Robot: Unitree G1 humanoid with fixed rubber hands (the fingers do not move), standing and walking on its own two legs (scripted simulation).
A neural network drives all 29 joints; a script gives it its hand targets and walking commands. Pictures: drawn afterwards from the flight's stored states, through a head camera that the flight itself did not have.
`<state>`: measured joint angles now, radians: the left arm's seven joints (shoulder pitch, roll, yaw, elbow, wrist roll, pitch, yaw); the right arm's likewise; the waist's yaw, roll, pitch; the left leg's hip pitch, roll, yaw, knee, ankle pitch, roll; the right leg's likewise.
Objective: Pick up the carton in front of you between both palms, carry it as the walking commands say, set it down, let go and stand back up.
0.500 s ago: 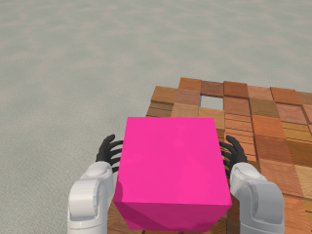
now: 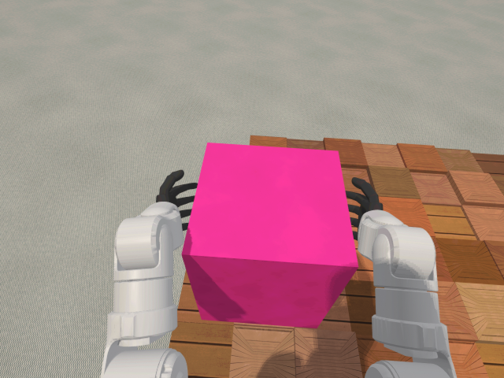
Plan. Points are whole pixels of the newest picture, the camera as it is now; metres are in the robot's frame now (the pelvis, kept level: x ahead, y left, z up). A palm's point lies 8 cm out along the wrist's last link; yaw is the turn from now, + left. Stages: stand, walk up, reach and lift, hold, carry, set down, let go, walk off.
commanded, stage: carry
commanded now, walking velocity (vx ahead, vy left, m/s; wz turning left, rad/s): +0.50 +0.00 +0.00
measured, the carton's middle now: (265, 240) +0.34 -0.01 +0.03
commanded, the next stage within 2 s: none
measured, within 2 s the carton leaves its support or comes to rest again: neither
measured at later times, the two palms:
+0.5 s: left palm (186, 123) +0.62 +0.14 +0.07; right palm (316, 117) +0.66 -0.16 +0.06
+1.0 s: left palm (202, 40) +0.98 +0.12 +0.09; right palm (305, 42) +0.97 -0.18 +0.10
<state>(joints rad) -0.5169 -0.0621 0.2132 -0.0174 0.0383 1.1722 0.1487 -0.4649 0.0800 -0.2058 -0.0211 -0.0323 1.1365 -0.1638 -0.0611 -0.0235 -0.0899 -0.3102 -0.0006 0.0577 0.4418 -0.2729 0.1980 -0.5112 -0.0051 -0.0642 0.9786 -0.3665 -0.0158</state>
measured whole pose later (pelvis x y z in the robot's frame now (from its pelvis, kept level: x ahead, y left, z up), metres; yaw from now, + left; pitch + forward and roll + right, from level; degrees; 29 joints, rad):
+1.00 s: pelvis +0.62 -0.01 -0.04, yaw +1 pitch +5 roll -1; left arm -0.60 -0.11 0.30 -0.09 0.09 1.21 0.15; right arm -0.65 0.06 -0.26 0.01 0.02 1.18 -0.19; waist -0.09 0.02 -0.05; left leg -0.22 -0.02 0.05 0.41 -0.29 0.07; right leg -0.73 -0.03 -0.08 1.02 -0.41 -0.04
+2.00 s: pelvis +1.22 +0.01 -0.05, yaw +3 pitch +4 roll -2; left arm -0.53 -0.11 0.22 0.01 0.09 1.09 0.15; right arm -0.53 0.04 -0.24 0.04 -0.01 1.09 -0.15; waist 0.03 0.03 -0.04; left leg -0.26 -0.01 0.00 1.10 -0.42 0.04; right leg -0.63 0.03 -0.18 0.76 -0.19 -0.19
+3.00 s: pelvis +1.80 +0.08 -0.07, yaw +5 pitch +4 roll +0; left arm -0.53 -0.12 0.25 -0.01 0.08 1.08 0.14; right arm -0.54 0.06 -0.25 0.01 -0.02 1.10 -0.15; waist 0.01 0.02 0.02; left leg -0.30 -0.04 0.01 1.18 -0.47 0.02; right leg -0.51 0.02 -0.17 0.56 -0.15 -0.12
